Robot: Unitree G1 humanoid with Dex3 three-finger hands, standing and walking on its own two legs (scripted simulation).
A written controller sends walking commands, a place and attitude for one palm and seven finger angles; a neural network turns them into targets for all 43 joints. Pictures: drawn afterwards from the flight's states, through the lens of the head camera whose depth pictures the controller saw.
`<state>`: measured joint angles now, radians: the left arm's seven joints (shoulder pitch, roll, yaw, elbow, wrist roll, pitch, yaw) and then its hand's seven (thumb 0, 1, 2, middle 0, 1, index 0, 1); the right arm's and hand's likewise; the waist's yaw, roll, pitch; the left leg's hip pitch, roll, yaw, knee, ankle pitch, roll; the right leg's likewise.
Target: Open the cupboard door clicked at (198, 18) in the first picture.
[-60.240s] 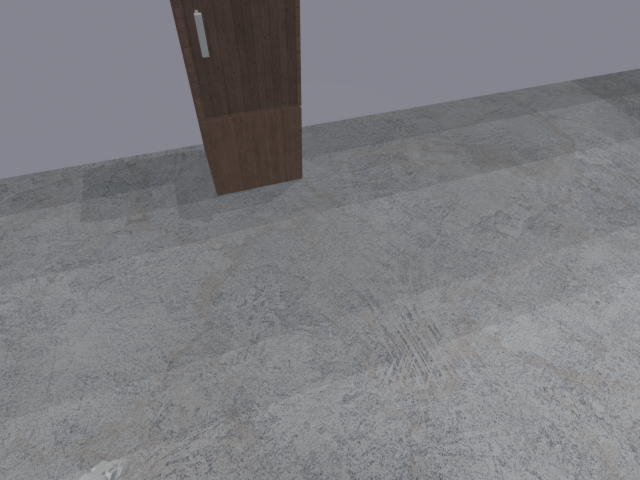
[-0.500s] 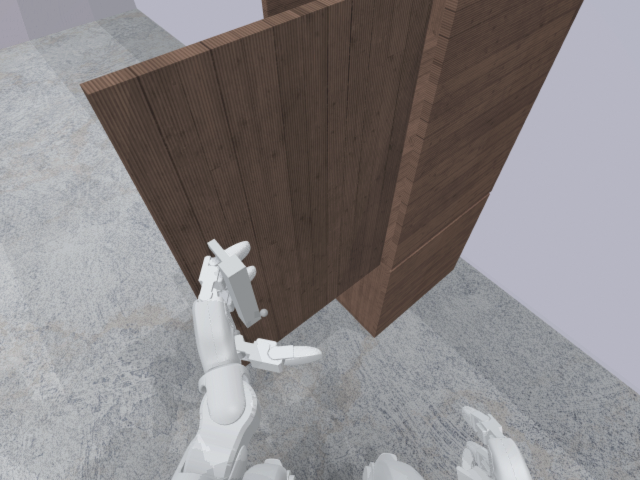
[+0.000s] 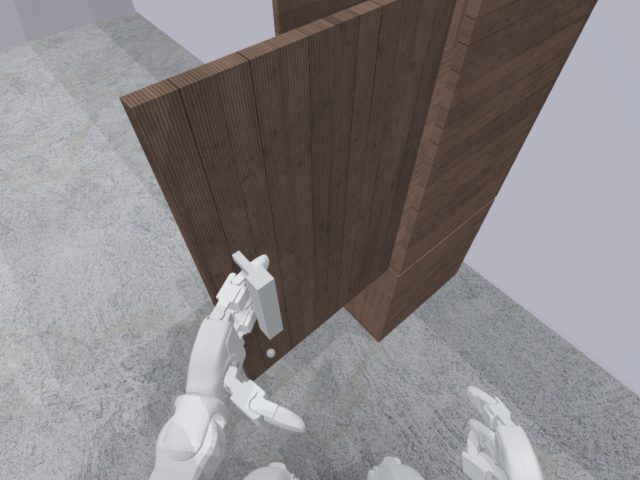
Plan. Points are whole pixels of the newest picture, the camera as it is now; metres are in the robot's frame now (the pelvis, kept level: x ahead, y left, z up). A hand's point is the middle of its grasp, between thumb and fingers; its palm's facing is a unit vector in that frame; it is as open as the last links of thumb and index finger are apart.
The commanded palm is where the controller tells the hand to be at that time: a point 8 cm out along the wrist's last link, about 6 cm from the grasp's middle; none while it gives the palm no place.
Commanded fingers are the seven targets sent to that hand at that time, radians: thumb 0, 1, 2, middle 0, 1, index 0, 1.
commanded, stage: slide the hand sideways off the handle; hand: left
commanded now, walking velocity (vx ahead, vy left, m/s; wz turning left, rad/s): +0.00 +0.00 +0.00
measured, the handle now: (256, 295) +0.33 +0.10 +0.04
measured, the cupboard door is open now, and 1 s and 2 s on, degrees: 91 91 91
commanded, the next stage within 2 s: draw the hand back to the body in 0.82 s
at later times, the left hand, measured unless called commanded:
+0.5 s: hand (230, 398) +0.21 +0.11 +0.04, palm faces -0.08 -1.00 -0.02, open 16.3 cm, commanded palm +0.18 +0.17 +0.04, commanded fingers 0.00 -0.50 0.30 -0.15 -0.30 -0.15 -0.30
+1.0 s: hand (192, 417) +0.19 +0.15 +0.04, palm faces -0.07 -1.00 -0.04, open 16.3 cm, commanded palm +0.16 +0.21 +0.06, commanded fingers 0.00 -0.50 0.30 -0.15 -0.30 -0.15 -0.30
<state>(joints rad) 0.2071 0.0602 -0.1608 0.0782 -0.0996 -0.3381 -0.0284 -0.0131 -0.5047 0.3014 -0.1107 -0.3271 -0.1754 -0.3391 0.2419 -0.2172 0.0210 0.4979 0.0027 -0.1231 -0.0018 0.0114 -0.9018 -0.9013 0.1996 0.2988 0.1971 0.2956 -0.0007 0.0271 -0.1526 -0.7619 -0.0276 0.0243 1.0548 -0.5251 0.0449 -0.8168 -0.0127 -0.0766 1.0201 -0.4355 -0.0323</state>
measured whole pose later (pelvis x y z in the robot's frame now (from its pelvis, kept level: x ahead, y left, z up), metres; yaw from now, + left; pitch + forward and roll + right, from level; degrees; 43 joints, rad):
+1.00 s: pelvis +0.00 -0.02 -0.02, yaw +1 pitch +15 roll -2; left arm 0.55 0.23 0.09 -0.20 -0.26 -0.36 -0.27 -0.01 -0.50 0.30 -0.15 -0.30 -0.15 -0.30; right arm 0.23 -0.23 0.01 0.47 0.02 -0.16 -0.06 0.01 -0.90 -0.90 0.20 0.30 0.20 0.30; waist 0.01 0.03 -0.17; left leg -0.88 0.00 -0.03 1.21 -0.60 0.01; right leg -0.92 0.01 -0.13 1.14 -0.50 -0.06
